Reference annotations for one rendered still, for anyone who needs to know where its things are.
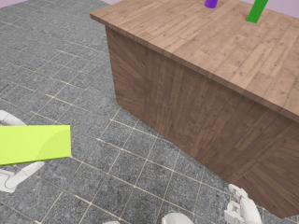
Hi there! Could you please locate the table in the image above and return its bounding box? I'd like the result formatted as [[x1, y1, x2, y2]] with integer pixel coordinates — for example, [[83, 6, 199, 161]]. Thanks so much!
[[90, 0, 299, 219]]

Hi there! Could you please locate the robot left hand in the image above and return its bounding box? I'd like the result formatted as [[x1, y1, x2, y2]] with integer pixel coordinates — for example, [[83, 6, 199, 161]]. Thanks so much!
[[0, 110, 45, 193]]

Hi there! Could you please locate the robot right hand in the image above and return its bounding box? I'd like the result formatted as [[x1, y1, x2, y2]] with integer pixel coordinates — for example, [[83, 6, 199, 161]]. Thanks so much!
[[224, 184, 263, 224]]

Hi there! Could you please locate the sponge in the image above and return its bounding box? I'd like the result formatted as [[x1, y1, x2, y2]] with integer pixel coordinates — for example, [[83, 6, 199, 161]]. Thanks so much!
[[0, 125, 71, 167]]

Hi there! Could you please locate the right robot thigh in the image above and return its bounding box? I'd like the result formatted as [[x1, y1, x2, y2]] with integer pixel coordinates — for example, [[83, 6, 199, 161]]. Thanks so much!
[[162, 213, 193, 224]]

